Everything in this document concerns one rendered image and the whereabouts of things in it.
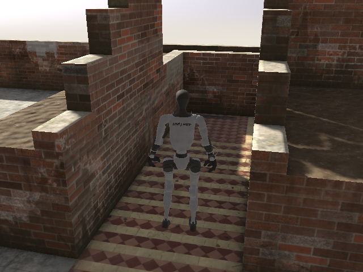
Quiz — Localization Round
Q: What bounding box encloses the robot left hand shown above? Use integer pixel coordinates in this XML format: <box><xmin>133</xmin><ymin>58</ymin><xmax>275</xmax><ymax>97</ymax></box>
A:
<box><xmin>147</xmin><ymin>156</ymin><xmax>160</xmax><ymax>167</ymax></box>

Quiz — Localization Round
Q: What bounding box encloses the left robot upper arm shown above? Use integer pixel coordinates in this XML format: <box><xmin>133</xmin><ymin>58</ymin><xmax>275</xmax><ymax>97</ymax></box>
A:
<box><xmin>154</xmin><ymin>114</ymin><xmax>171</xmax><ymax>145</ymax></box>

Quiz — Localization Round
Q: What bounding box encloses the left robot shin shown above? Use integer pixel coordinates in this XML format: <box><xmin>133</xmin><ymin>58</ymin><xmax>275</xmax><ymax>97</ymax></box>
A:
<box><xmin>163</xmin><ymin>182</ymin><xmax>172</xmax><ymax>221</ymax></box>

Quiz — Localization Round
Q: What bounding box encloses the robot head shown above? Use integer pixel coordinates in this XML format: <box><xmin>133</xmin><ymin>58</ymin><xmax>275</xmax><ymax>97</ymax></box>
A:
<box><xmin>172</xmin><ymin>90</ymin><xmax>192</xmax><ymax>117</ymax></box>

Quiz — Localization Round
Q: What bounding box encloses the right robot upper arm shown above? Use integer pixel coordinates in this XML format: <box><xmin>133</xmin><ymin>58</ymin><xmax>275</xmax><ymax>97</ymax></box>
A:
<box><xmin>194</xmin><ymin>114</ymin><xmax>210</xmax><ymax>146</ymax></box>

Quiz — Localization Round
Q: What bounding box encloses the left robot forearm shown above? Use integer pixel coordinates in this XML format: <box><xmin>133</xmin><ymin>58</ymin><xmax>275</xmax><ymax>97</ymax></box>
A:
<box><xmin>149</xmin><ymin>137</ymin><xmax>160</xmax><ymax>158</ymax></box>

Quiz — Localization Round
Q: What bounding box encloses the right robot forearm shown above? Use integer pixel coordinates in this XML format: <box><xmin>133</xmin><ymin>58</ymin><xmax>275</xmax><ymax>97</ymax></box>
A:
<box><xmin>204</xmin><ymin>137</ymin><xmax>216</xmax><ymax>161</ymax></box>

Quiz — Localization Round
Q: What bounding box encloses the robot right hand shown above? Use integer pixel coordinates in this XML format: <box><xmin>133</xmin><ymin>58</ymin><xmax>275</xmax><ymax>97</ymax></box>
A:
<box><xmin>204</xmin><ymin>159</ymin><xmax>217</xmax><ymax>172</ymax></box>

